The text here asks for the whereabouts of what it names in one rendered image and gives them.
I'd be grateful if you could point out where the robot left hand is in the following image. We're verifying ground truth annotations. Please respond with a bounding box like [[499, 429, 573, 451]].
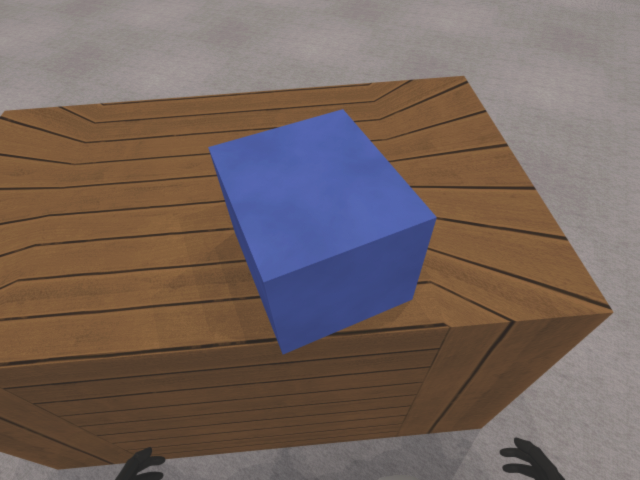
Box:
[[115, 447, 165, 480]]

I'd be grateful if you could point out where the robot right hand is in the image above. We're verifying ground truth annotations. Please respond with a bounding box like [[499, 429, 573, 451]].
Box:
[[500, 438, 565, 480]]

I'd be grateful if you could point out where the pedestal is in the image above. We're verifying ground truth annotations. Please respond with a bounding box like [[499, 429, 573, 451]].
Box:
[[0, 76, 614, 470]]

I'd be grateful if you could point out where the carton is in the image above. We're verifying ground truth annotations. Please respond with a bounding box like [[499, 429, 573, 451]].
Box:
[[208, 109, 437, 354]]

